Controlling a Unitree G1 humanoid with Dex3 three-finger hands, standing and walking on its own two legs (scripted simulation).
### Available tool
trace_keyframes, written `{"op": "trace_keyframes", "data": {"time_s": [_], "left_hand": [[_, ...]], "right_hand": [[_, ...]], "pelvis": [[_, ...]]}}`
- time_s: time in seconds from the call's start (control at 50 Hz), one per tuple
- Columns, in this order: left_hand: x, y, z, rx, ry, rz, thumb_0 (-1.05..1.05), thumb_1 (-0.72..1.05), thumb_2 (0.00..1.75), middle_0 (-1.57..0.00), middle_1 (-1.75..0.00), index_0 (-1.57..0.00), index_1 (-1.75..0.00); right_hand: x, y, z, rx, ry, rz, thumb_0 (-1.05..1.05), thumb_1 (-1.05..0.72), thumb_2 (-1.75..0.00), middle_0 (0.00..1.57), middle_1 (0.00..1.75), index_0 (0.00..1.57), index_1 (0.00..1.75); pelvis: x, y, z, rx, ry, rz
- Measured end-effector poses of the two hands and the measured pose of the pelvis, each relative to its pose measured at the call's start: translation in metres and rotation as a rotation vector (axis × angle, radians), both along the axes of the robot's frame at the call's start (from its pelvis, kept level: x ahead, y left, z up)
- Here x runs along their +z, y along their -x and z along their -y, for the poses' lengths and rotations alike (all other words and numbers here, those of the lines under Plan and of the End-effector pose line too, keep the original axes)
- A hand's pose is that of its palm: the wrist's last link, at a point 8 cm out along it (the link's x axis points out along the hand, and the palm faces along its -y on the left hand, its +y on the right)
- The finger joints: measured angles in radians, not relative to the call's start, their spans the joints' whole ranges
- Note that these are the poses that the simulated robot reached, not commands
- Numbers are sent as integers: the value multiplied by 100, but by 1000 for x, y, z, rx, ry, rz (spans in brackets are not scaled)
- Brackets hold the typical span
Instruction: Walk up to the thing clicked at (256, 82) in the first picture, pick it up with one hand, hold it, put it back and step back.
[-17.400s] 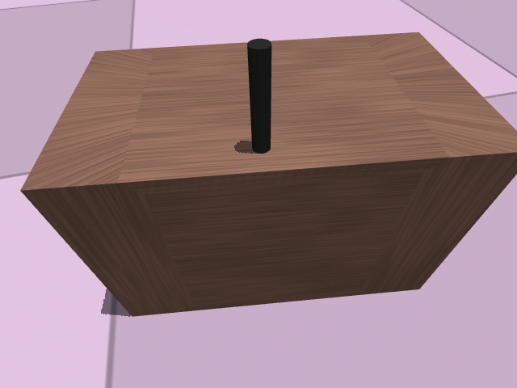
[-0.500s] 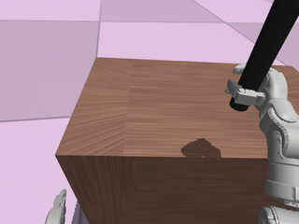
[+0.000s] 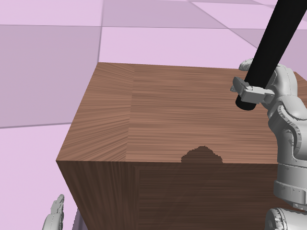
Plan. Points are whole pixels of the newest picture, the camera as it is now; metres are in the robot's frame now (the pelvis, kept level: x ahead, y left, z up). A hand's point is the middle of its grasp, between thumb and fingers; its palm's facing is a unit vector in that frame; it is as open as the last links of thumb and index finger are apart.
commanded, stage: hold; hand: right
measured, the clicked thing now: (267, 56) +0.35 -0.19 +0.33
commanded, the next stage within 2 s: none
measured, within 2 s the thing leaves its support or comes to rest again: neither
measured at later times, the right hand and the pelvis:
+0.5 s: hand (250, 76) +0.36 -0.18 +0.29, palm faces +0.17 +0.98 -0.01, open 6.0 cm; pelvis +0.01 +0.00 +0.00, yaw +0 degrees
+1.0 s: hand (251, 79) +0.34 -0.17 +0.28, palm faces +0.15 +0.99 -0.03, open 6.0 cm; pelvis +0.01 +0.00 +0.00, yaw +0 degrees
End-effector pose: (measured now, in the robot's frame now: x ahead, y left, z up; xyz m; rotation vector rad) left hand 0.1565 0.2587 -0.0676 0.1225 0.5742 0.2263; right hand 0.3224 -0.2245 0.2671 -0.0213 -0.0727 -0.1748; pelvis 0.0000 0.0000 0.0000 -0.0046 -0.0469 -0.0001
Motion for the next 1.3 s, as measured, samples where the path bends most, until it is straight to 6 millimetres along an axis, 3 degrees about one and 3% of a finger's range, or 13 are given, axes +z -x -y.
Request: {"op": "trace_keyframes", "data": {"time_s": [0.24,0.46,0.7,1.02,1.3], "left_hand": [[-4,-6,3,-11,8,-7,-1,-55,5,-6,-5,-5,-6],[1,-16,4,-27,9,14,-1,-55,5,-6,-5,-5,-6],[-4,-12,5,-23,16,-5,-1,-55,5,-6,-5,-5,-6],[-4,-16,8,-32,14,2,-1,-55,5,-6,-6,-5,-6],[-10,-2,7,-31,13,-21,-1,-54,5,-6,-6,-5,-6]], "right_hand": [[14,-1,-7,26,1,11,-1,-7,-117,99,117,96,117],[19,-3,1,-1,-12,6,-1,-6,-118,99,116,97,116],[7,-8,-4,20,-9,-30,-1,-6,-118,99,116,97,116],[17,6,-2,28,13,2,-1,-6,-118,99,116,97,116],[20,6,-2,15,8,7,-1,-6,-119,100,116,97,116]], "pelvis": [[0,-3,0,1,1,-5],[0,-10,-2,-7,3,-7],[1,-10,-2,-4,4,-13],[0,-7,1,-7,0,-2],[0,-2,-1,-3,0,-2]]}}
